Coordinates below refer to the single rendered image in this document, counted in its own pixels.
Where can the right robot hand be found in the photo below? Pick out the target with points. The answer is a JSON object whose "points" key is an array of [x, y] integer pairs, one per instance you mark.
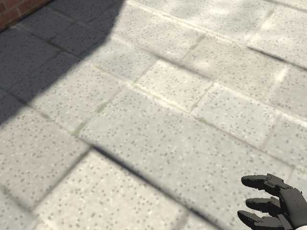
{"points": [[289, 212]]}

